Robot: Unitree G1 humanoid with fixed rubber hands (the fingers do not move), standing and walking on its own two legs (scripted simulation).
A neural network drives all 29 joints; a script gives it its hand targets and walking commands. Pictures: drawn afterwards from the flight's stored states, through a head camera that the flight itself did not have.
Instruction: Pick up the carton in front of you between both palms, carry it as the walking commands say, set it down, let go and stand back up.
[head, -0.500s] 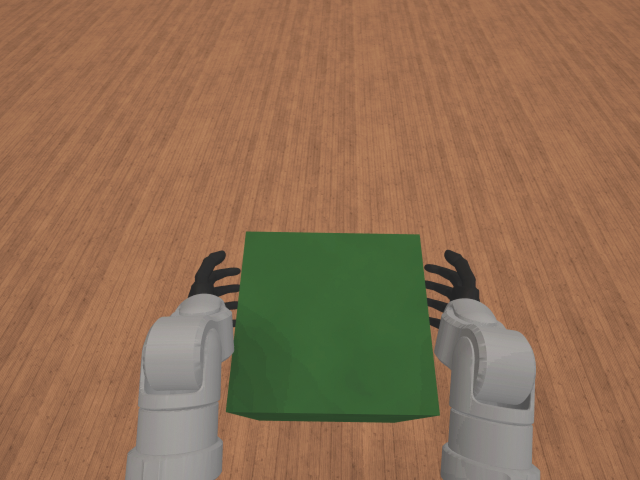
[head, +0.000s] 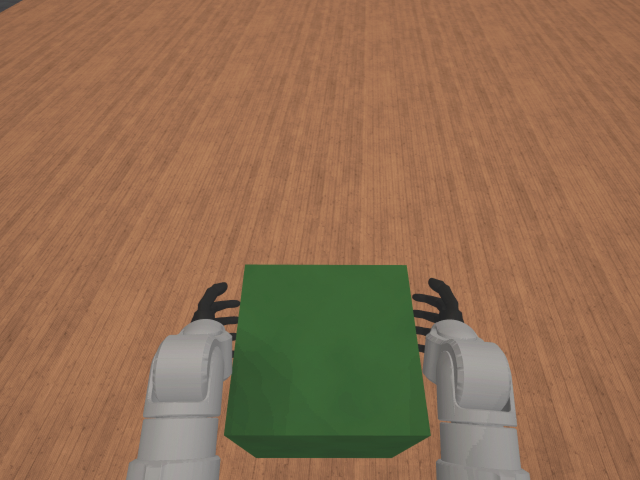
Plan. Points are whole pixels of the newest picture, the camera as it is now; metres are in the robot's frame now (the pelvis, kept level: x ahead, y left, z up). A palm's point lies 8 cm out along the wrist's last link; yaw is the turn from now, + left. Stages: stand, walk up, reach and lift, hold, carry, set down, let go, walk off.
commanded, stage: carry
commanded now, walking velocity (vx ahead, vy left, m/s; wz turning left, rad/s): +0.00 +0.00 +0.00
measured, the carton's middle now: (324, 369) +0.30 +0.00 -0.06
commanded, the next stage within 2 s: none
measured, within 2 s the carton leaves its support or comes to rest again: neither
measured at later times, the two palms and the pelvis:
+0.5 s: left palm (197, 326) +0.34 +0.17 -0.01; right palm (414, 321) +0.34 -0.12 +0.01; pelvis +0.06 +0.03 -0.02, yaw -3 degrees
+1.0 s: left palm (214, 324) +0.32 +0.14 +0.02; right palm (446, 332) +0.31 -0.16 +0.03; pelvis +0.03 +0.01 -0.02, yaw -4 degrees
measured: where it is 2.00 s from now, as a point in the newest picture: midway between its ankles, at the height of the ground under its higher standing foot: outside the picture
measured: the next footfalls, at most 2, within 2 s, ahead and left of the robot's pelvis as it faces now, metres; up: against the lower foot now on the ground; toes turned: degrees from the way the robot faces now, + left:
left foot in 0.40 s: +0.17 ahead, +0.09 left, +0.00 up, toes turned +5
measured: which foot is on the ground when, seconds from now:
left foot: down 0.00-0.20, up 0.22-0.38, down 0.40-1.00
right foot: down 0.00-1.00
